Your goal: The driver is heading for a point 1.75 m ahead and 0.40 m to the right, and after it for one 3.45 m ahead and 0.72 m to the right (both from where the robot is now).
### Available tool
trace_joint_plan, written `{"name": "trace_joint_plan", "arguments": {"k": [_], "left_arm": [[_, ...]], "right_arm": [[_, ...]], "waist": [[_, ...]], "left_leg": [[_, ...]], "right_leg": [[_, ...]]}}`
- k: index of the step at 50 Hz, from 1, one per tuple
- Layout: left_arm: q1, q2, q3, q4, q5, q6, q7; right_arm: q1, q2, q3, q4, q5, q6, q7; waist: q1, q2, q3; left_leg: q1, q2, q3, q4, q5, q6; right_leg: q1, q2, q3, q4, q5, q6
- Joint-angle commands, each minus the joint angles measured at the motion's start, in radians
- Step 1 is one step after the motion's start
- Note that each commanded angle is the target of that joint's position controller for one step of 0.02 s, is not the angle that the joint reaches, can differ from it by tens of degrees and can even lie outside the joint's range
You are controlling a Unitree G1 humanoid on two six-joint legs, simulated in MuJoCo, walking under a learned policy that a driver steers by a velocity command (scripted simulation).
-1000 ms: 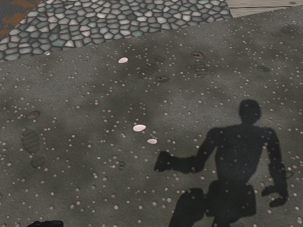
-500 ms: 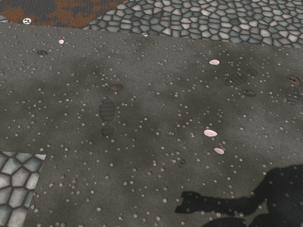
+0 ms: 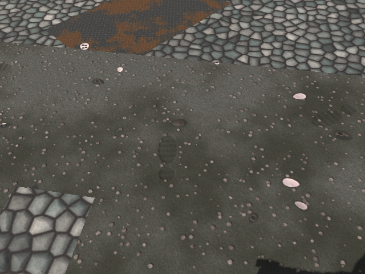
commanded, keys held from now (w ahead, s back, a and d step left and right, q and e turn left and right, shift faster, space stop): no key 0.04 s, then w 0.96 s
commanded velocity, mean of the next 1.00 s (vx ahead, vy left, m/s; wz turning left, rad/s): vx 0.36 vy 0.00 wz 0.02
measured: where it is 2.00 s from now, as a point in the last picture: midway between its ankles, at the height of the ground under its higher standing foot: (202, 170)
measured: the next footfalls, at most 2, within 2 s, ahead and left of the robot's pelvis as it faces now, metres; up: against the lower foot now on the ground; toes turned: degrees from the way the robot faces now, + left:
right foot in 0.74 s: +0.43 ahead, -0.13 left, +0.00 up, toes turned -1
left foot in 1.30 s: +0.73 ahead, +0.10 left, +0.00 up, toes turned +1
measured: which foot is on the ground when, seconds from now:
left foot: down 0.00-0.76, up 0.78-1.00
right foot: down 0.00-0.28, up 0.30-0.72, down 0.74-1.00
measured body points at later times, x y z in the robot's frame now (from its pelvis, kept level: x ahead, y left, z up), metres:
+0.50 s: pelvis +0.11 +0.01 +0.01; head +0.13 +0.03 +0.46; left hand +0.28 +0.27 -0.09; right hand +0.10 -0.25 -0.11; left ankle +0.03 +0.10 -0.74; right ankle +0.16 -0.14 -0.66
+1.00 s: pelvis +0.38 -0.06 +0.01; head +0.40 -0.06 +0.46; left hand +0.43 +0.22 -0.11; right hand +0.52 -0.33 -0.10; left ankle +0.46 +0.12 -0.66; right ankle +0.39 -0.13 -0.74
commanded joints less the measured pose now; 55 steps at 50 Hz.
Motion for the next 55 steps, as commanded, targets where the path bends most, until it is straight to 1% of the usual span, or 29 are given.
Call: {"name": "trace_joint_plan", "arguments": {"k": [1, 3, 5, 7, 9, 11, 13, 14, 15, 16, 17, 19, 22, 27, 30, 33, 35, 36, 37, 38, 39, 40, 41, 42, 43, 44, 47, 50, 55], "left_arm": [[-0.065, 0.114, 0.019, -0.076, 0.004, -0.027, -0.005], [-0.024, 0.110, 0.014, -0.061, 0.004, -0.035, -0.001], [0.013, 0.132, 0.020, -0.053, -0.009, -0.027, 0.008], [0.067, 0.164, 0.026, -0.045, -0.019, -0.026, 0.017], [0.083, 0.194, 0.035, -0.037, -0.027, -0.032, 0.021], [0.039, 0.189, 0.032, -0.047, -0.035, -0.033, 0.016], [-0.029, 0.158, 0.023, -0.067, -0.041, -0.027, 0.005], [-0.051, 0.111, 0.009, -0.078, -0.035, -0.033, 0.002], [-0.069, 0.048, -0.007, -0.116, -0.035, -0.048, 0.001], [-0.094, 0.099, 0.004, -0.145, -0.048, -0.067, 0.006], [-0.066, 0.134, 0.019, -0.134, -0.062, -0.078, 0.001], [-0.049, 0.112, 0.016, -0.109, -0.050, -0.090, -0.012], [-0.078, 0.087, 0.015, -0.109, -0.036, -0.088, -0.038], [-0.222, 0.031, -0.012, -0.157, -0.033, -0.088, -0.055], [-0.282, 0.052, -0.010, -0.178, -0.042, -0.091, -0.064], [-0.289, 0.085, 0.000, -0.192, -0.044, -0.096, -0.072], [-0.206, 0.124, 0.019, -0.176, -0.037, -0.095, -0.066], [-0.076, 0.156, 0.039, -0.141, -0.035, -0.091, -0.056], [0.096, 0.193, 0.056, -0.097, -0.034, -0.085, -0.042], [0.230, 0.291, 0.075, -0.078, -0.006, -0.080, -0.032], [0.254, 0.249, 0.060, -0.059, -0.016, -0.081, -0.042], [0.177, 0.187, 0.042, -0.062, -0.027, -0.080, -0.040], [0.112, 0.158, 0.033, -0.067, -0.028, -0.078, -0.037], [0.057, 0.142, 0.026, -0.065, -0.019, -0.081, -0.040], [0.019, 0.116, 0.020, -0.069, -0.005, -0.089, -0.044], [-0.001, 0.109, 0.020, -0.066, -0.001, -0.094, -0.045], [0.010, 0.121, 0.024, -0.036, -0.012, -0.114, -0.045], [0.058, 0.147, 0.029, -0.007, -0.015, -0.111, -0.032], [0.154, 0.182, 0.032, 0.035, -0.031, -0.092, -0.019]], "right_arm": [[-0.022, -0.128, -0.041, -0.057, 0.002, -0.002, -0.008], [0.000, -0.108, -0.038, -0.049, 0.002, 0.006, -0.009], [0.012, -0.105, -0.040, -0.041, 0.012, 0.002, -0.010], [0.003, -0.089, -0.041, -0.050, 0.026, -0.021, -0.005], [-0.015, -0.082, -0.044, -0.058, 0.038, -0.050, 0.002], [0.024, -0.075, -0.046, -0.046, 0.041, -0.071, 0.012], [0.151, -0.081, -0.058, 0.014, 0.037, -0.081, 0.021], [0.229, -0.116, -0.071, 0.038, 0.033, -0.083, 0.020], [0.317, -0.203, -0.093, 0.050, 0.028, -0.087, 0.017], [0.361, -0.241, -0.099, 0.042, 0.022, -0.098, 0.027], [0.318, -0.188, -0.080, 0.034, 0.019, -0.109, 0.024], [0.272, -0.156, -0.069, 0.019, 0.021, -0.113, 0.018], [0.266, -0.116, -0.049, 0.022, 0.019, -0.097, 0.013], [0.302, -0.156, -0.052, 0.046, 0.025, -0.079, -0.009], [0.329, -0.177, -0.056, 0.067, 0.032, -0.079, -0.010], [0.319, -0.185, -0.062, 0.085, 0.043, -0.075, -0.010], [0.297, -0.209, -0.071, 0.086, 0.039, -0.068, -0.012], [0.283, -0.209, -0.071, 0.084, 0.035, -0.061, -0.015], [0.278, -0.195, -0.064, 0.073, 0.026, -0.058, -0.019], [0.374, -0.087, -0.033, 0.041, 0.012, -0.067, -0.016], [0.418, -0.053, -0.017, 0.062, 0.031, -0.088, -0.010], [0.304, -0.156, -0.047, 0.040, 0.062, -0.101, -0.003], [0.203, -0.174, -0.049, 0.011, 0.072, -0.109, 0.000], [0.159, -0.159, -0.047, 0.003, 0.056, -0.111, -0.004], [0.166, -0.154, -0.053, 0.009, 0.040, -0.103, -0.008], [0.198, -0.137, -0.052, 0.022, 0.038, -0.091, -0.007], [0.193, -0.107, -0.047, 0.025, 0.030, -0.066, -0.013], [0.071, -0.104, -0.044, -0.013, 0.018, -0.073, -0.015], [-0.107, -0.070, -0.026, -0.056, 0.027, -0.097, 0.008]], "waist": [[-0.008, -0.139, -0.048], [-0.002, -0.112, -0.058], [0.014, -0.119, -0.012], [0.030, -0.169, 0.056], [0.034, -0.194, 0.112], [0.000, -0.187, 0.107], [-0.066, -0.168, 0.065], [-0.093, -0.096, 0.034], [-0.098, 0.162, 0.010], [-0.122, 0.269, 0.019], [-0.081, 0.156, 0.048], [-0.056, 0.044, 0.041], [-0.048, 0.059, 0.037], [-0.086, 0.053, 0.066], [-0.096, 0.071, 0.097], [-0.063, 0.075, 0.104], [-0.004, 0.098, 0.026], [0.069, 0.096, -0.062], [0.146, 0.081, -0.174], [0.125, -0.148, -0.355], [0.107, -0.314, -0.480], [0.112, -0.217, -0.292], [0.093, -0.139, -0.155], [0.054, -0.062, -0.074], [0.015, -0.074, -0.051], [-0.012, -0.101, -0.050], [-0.032, -0.094, -0.017], [-0.001, -0.068, 0.025], [0.076, -0.056, 0.048]], "left_leg": [[0.025, 0.066, -0.047, -0.040, 0.060, 0.005], [0.032, 0.063, -0.047, -0.047, 0.007, 0.018], [-0.057, 0.022, 0.002, 0.005, -0.239, 0.030], [-0.173, 0.010, 0.068, 0.122, -0.270, 0.029], [-0.215, 0.054, 0.099, 0.209, -0.194, 0.026], [-0.131, 0.072, 0.109, 0.136, -0.199, 0.049], [0.152, 0.041, 0.133, -0.014, -0.055, 0.058], [0.248, 0.097, 0.034, -0.061, -0.063, 0.072], [0.353, 0.272, -0.313, -0.222, -0.248, 0.163], [0.390, 0.431, -0.628, -0.337, -0.245, 0.288], [0.400, 0.446, -0.593, -0.313, -0.217, 0.296], [0.407, 0.379, -0.409, -0.312, -0.155, 0.232], [0.355, 0.302, -0.212, -0.350, 0.138, 0.185], [0.259, 0.249, -0.038, -0.382, 0.270, 0.169], [0.222, 0.274, -0.024, -0.398, 0.236, 0.168], [0.301, 0.319, -0.018, -0.355, 0.342, 0.144], [0.349, 0.316, 0.008, -0.229, 0.658, 0.118], [0.330, 0.285, 0.041, -0.072, 0.818, 0.097], [0.190, 0.246, 0.063, 0.147, 0.763, 0.066], [-0.167, 0.118, 0.093, 0.558, 0.292, 0.008], [-0.343, 0.003, -0.027, 0.782, -0.305, -0.012], [-0.459, 0.071, -0.053, 0.854, -0.269, -0.003], [-0.469, 0.123, -0.009, 0.823, -0.181, 0.010], [-0.432, 0.165, 0.013, 0.758, -0.104, 0.010], [-0.370, 0.200, 0.006, 0.701, -0.052, 0.011], [-0.314, 0.215, 0.003, 0.678, -0.023, 0.007], [-0.314, 0.230, 0.020, 0.597, 0.028, -0.019], [-0.407, 0.239, 0.025, 0.430, 0.187, -0.043], [-0.366, 0.189, 0.077, 0.126, 0.385, -0.041]], "right_leg": [[0.005, -0.091, 0.092, -0.102, 0.111, -0.063], [0.006, -0.073, 0.074, -0.098, 0.010, -0.053], [-0.004, -0.076, 0.106, -0.120, -0.272, -0.091], [0.002, -0.184, 0.275, -0.223, -0.485, -0.171], [-0.016, -0.300, 0.430, -0.296, -0.511, -0.244], [-0.053, -0.277, 0.370, -0.287, -0.416, -0.227], [-0.183, -0.170, 0.210, -0.203, -0.285, -0.165], [-0.239, -0.109, 0.125, -0.059, -0.192, -0.122], [-0.396, 0.027, -0.037, 0.265, -0.132, -0.046], [-0.550, 0.056, 0.018, 0.495, -0.284, -0.037], [-0.628, 0.001, 0.071, 0.627, -0.272, -0.055], [-0.666, -0.059, 0.060, 0.642, -0.098, -0.090], [-0.602, -0.090, 0.014, 0.539, 0.054, -0.068], [-0.483, -0.051, -0.053, 0.211, 0.258, -0.011], [-0.394, -0.024, -0.063, 0.100, 0.325, -0.017], [-0.374, -0.018, -0.044, 0.037, 0.291, -0.063], [-0.241, 0.025, -0.073, 0.028, 0.235, -0.102], [-0.068, 0.056, -0.099, 0.018, 0.232, -0.132], [0.203, 0.007, -0.051, 0.049, 0.245, -0.166], [0.603, -0.268, 0.353, 0.047, 0.127, -0.295], [0.689, -0.385, 0.768, -0.175, -0.098, -0.372], [0.552, -0.350, 0.683, -0.229, -0.214, -0.318], [0.385, -0.313, 0.524, -0.243, -0.168, -0.284], [0.225, -0.272, 0.416, -0.270, -0.052, -0.268], [0.127, -0.229, 0.335, -0.293, 0.040, -0.256], [0.064, -0.206, 0.291, -0.323, 0.074, -0.258], [-0.014, -0.190, 0.198, -0.383, 0.154, -0.283], [0.021, -0.178, 0.141, -0.405, 0.218, -0.279], [0.093, -0.156, 0.058, -0.393, 0.259, -0.235]]}}
Velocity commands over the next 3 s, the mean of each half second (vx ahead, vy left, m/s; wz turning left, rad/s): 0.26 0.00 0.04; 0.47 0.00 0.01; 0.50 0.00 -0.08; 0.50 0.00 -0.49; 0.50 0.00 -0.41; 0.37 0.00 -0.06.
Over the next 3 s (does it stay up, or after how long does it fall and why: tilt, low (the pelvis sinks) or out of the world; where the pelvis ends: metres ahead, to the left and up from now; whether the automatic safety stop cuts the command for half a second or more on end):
stays up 1.43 -0.32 0.01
